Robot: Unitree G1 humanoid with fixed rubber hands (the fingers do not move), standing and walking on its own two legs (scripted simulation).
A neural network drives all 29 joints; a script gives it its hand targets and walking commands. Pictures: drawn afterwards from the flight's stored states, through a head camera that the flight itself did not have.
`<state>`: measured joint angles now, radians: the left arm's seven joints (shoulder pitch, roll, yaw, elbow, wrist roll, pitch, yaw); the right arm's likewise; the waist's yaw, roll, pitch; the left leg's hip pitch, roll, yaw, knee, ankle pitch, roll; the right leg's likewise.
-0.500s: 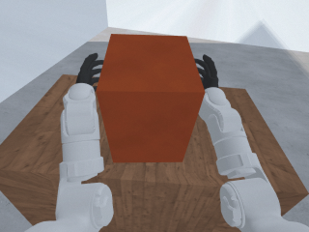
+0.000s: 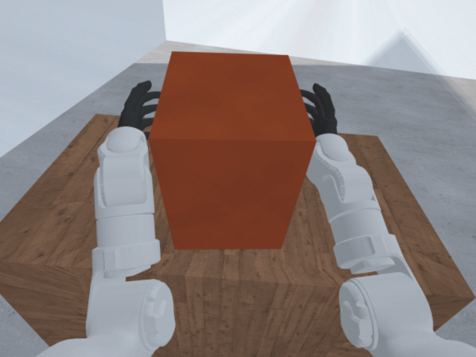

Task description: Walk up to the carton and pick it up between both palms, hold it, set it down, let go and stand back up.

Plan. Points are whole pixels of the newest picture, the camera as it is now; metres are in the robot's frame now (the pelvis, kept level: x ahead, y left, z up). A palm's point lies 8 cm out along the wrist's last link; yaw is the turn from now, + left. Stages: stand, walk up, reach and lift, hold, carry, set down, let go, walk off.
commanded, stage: hold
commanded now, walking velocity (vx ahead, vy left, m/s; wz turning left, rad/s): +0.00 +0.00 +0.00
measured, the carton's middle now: (229, 155) +0.40 +0.00 +0.17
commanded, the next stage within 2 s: none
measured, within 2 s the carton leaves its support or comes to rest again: neither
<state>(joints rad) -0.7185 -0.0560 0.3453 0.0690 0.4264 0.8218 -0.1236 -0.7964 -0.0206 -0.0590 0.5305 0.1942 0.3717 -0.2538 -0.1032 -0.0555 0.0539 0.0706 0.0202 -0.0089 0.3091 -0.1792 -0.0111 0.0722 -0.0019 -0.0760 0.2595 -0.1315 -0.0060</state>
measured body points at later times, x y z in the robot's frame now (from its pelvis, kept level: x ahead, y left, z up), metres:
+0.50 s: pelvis +0.00 +0.00 +0.00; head -0.06 +0.03 +0.44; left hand +0.37 +0.15 +0.24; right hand +0.38 -0.14 +0.24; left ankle +0.01 +0.12 -0.75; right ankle +0.02 -0.11 -0.75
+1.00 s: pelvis -0.01 +0.00 +0.00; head -0.06 +0.02 +0.45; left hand +0.36 +0.16 +0.23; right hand +0.37 -0.14 +0.22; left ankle +0.01 +0.12 -0.75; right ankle +0.02 -0.11 -0.75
